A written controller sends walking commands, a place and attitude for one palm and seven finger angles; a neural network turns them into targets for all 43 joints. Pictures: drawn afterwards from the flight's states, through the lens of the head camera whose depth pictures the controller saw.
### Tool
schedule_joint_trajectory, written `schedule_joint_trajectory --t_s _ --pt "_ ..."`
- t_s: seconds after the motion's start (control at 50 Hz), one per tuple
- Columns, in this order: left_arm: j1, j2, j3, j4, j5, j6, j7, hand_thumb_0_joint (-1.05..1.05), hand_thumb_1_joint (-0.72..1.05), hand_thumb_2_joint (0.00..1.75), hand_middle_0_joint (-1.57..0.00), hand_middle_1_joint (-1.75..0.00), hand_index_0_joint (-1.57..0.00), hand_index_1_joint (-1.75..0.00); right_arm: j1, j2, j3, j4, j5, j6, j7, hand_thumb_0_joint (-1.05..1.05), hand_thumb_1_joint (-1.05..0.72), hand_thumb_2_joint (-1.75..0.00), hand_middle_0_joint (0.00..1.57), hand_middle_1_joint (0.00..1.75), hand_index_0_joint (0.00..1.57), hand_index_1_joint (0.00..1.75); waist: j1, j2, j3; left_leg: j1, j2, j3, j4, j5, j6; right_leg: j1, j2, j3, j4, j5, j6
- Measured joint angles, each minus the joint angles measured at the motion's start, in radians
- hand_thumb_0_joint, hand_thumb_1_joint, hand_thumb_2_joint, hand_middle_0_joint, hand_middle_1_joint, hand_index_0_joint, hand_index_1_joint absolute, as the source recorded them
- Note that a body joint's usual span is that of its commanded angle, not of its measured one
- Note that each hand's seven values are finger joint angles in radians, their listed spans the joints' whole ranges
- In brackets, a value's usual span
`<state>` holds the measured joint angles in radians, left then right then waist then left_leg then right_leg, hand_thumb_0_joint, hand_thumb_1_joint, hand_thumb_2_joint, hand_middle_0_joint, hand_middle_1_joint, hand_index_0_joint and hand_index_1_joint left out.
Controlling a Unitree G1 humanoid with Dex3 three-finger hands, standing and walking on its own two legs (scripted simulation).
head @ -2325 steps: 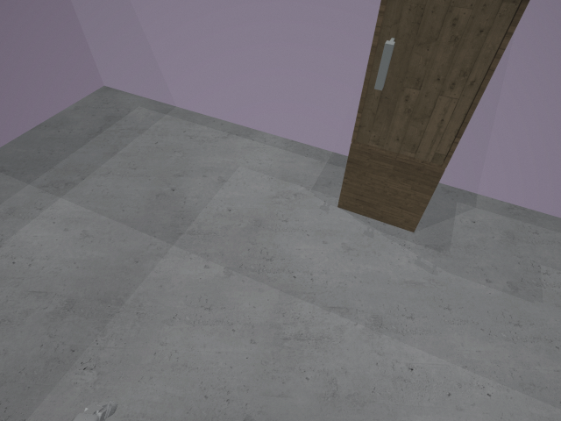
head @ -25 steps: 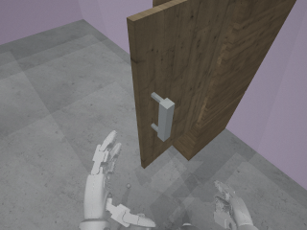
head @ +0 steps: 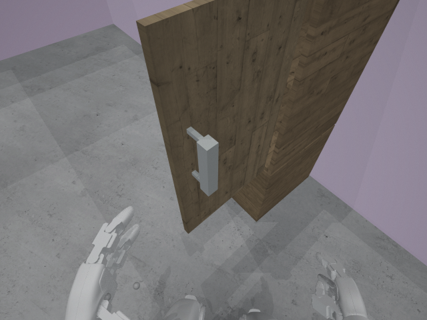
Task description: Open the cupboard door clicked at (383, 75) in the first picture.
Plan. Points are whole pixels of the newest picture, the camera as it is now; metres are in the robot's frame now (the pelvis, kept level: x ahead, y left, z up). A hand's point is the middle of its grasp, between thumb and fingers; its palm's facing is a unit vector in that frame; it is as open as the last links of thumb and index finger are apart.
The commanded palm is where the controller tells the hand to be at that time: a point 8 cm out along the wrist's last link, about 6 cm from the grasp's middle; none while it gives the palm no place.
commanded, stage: draw the hand back to the body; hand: left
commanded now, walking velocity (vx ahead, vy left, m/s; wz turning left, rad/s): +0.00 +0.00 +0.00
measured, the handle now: (201, 161) +0.39 +0.06 +0.08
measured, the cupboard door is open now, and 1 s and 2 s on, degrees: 92 92 92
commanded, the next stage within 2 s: step back with the hand held close in 1.60 s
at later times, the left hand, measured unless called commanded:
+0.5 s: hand (71, 267) +0.17 +0.19 +0.14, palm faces +0.09 -0.99 -0.08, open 16.3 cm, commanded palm +0.14 +0.25 +0.15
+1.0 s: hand out of the picture +0.20 +0.27 +0.21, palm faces +0.33 -0.87 -0.38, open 11.8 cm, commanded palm +0.15 +0.32 +0.23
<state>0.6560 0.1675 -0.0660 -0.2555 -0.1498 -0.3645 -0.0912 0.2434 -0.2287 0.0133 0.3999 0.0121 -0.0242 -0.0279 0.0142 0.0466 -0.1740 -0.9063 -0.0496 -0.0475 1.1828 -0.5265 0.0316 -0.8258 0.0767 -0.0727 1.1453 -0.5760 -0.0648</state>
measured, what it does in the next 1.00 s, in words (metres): rises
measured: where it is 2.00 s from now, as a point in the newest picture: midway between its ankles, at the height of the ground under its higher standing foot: outside the picture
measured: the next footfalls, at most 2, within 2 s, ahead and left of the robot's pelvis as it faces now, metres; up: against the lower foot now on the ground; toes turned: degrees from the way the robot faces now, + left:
none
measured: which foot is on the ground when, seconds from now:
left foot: down 0.00-1.00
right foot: down 0.00-1.00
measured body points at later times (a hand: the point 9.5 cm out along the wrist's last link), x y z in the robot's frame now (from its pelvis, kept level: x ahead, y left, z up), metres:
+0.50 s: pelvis +0.01 +0.01 +0.03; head +0.02 +0.00 +0.48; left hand +0.16 +0.24 +0.15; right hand +0.20 -0.22 -0.03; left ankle +0.03 +0.10 -0.65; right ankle -0.01 -0.08 -0.65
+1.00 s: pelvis +0.02 +0.04 +0.08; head +0.00 +0.03 +0.53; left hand +0.18 +0.31 +0.24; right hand +0.20 -0.17 +0.00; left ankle +0.03 +0.10 -0.65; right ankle -0.01 -0.08 -0.65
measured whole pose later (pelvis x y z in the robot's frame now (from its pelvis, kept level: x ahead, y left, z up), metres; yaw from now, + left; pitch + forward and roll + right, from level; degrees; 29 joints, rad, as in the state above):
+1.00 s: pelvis +0.02 +0.04 +0.08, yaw +0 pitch +0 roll -2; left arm 0.59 0.35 0.21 -0.48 -0.07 -0.05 0.13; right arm 0.25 -0.22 0.07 0.53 0.02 -0.07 -0.09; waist 0.05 0.07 -0.08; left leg -0.32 -0.08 -0.02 0.65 -0.33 0.09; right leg -0.23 0.04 0.00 0.58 -0.35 0.00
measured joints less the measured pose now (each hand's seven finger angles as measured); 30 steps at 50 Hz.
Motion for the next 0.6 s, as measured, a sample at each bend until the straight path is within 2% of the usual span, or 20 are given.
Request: schedule_joint_trajectory --t_s 0.06,0.14,0.2,0.24,0.32,0.38,0.48,0.54,0.6 --pt "-0.003 0.018 0.034 0.008 -0.027 0.011 0.000 -0.01 -0.50 0.30 -0.15 -0.30 -0.15 -0.30 0.004 0.005 -0.004 0.001 0.000 -0.007 -0.013 0.01 -0.90 -0.90 0.20 0.29 0.20 0.30 0.001 -0.008 -0.001 -0.003 0.005 -0.002 -0.001 0.000 -0.007 -0.005 0.005 -0.002 -0.001 0.002 -0.007" --pt "-0.003 0.037 0.101 -0.042 -0.067 -0.019 0.020 -0.01 -0.50 0.30 -0.16 -0.30 -0.15 -0.30 0.009 0.009 -0.007 0.017 0.006 -0.017 -0.019 0.01 -0.90 -0.90 0.20 0.29 0.20 0.30 0.004 -0.007 -0.004 0.010 0.009 -0.012 -0.004 -0.002 -0.012 0.013 0.010 -0.010 -0.012 0.003 -0.012" --pt "-0.002 0.040 0.129 -0.085 -0.084 -0.026 0.005 -0.01 -0.50 0.30 -0.15 -0.30 -0.15 -0.30 0.014 0.006 -0.003 0.028 0.015 -0.015 -0.020 0.01 -0.90 -0.90 0.20 0.29 0.20 0.30 0.002 0.007 -0.010 0.042 0.007 -0.020 -0.026 0.004 -0.011 0.050 0.009 -0.016 -0.041 0.009 -0.010" --pt "-0.002 0.039 0.132 -0.092 -0.089 -0.005 -0.021 -0.01 -0.50 0.30 -0.15 -0.30 -0.15 -0.30 0.017 0.003 0.001 0.030 0.021 -0.011 -0.024 0.01 -0.90 -0.90 0.20 0.29 0.20 0.30 -0.001 0.016 -0.013 0.069 0.005 -0.020 -0.050 0.012 -0.009 0.078 0.008 -0.013 -0.066 0.018 -0.006" --pt "0.005 0.050 0.126 -0.075 -0.097 0.083 -0.071 -0.01 -0.50 0.30 -0.15 -0.30 -0.15 -0.30 0.024 0.002 0.010 0.021 0.029 -0.005 -0.035 0.01 -0.90 -0.90 0.20 0.29 0.20 0.30 -0.004 0.021 -0.015 0.126 0.004 -0.010 -0.106 0.032 -0.003 0.130 0.004 0.001 -0.117 0.039 0.001" --pt "0.021 0.065 0.141 -0.073 -0.114 0.123 -0.074 -0.01 -0.50 0.30 -0.15 -0.30 -0.15 -0.30 0.032 0.003 0.013 0.011 0.032 -0.010 -0.042 0.01 -0.90 -0.90 0.20 0.29 0.21 0.30 -0.003 0.016 -0.011 0.162 0.005 -0.005 -0.138 0.043 0.000 0.165 0.005 0.008 -0.150 0.052 0.003" --pt "0.036 0.085 0.193 -0.128 -0.142 0.098 -0.053 -0.01 -0.50 0.30 -0.16 -0.30 -0.15 -0.30 0.041 -0.005 0.013 0.010 0.035 -0.038 -0.044 0.01 -0.90 -0.90 0.20 0.29 0.20 0.30 0.006 0.013 -0.001 0.202 0.005 -0.013 -0.162 0.052 0.005 0.213 0.006 0.003 -0.191 0.068 0.006" --pt "0.025 0.085 0.213 -0.153 -0.155 0.087 -0.067 -0.01 -0.47 0.31 -0.15 -0.30 -0.15 -0.30 0.037 -0.012 0.016 0.022 0.039 -0.054 -0.041 0.01 -0.90 -0.90 0.20 0.29 0.20 0.30 0.010 0.019 0.001 0.222 0.003 -0.019 -0.174 0.057 0.010 0.241 0.005 -0.001 -0.214 0.076 0.012" --pt "0.010 0.123 0.194 -0.184 -0.048 0.165 0.026 -0.01 -0.42 0.33 -0.16 -0.30 -0.15 -0.30 0.037 -0.005 0.016 0.030 0.031 -0.036 -0.061 0.01 -0.90 -0.90 0.20 0.29 0.20 0.30 0.026 0.017 0.003 0.268 0.002 -0.009 -0.217 0.073 0.019 0.284 0.003 0.012 -0.257 0.095 0.016"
